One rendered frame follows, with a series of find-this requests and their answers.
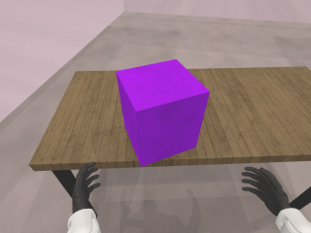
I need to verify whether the carton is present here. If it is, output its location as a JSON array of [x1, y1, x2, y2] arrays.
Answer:
[[116, 59, 210, 167]]

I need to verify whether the left robot hand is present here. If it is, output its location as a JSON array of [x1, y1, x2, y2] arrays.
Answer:
[[72, 161, 101, 214]]

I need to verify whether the left robot forearm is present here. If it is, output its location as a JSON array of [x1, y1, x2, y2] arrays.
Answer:
[[67, 209, 101, 233]]

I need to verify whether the table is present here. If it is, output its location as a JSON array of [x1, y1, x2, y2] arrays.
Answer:
[[28, 66, 311, 218]]

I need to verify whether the right robot hand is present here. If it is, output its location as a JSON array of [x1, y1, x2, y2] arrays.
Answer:
[[241, 167, 291, 216]]

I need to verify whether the right robot forearm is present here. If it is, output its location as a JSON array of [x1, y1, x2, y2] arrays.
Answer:
[[275, 208, 311, 233]]

